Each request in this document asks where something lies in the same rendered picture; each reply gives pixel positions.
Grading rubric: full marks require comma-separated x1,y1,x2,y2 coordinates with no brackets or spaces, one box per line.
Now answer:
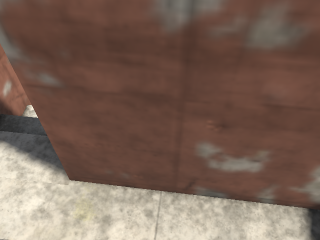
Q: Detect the stairs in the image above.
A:
0,105,47,136

